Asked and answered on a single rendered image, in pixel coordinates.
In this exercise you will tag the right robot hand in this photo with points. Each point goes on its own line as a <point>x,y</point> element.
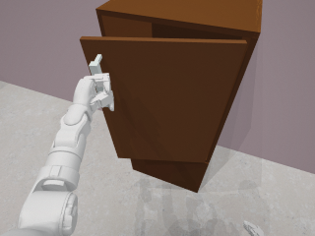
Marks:
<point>252,229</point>

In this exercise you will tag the robot left forearm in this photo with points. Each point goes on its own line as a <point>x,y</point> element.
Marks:
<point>61,170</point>

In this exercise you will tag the robot left upper arm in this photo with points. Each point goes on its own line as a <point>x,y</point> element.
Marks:
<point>48,213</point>

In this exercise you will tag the cupboard door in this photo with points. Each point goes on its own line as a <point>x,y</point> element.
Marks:
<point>169,93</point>

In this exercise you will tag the handle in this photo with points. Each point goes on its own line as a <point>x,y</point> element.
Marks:
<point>95,69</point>

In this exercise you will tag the left robot hand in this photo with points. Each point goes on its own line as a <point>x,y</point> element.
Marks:
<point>85,92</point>

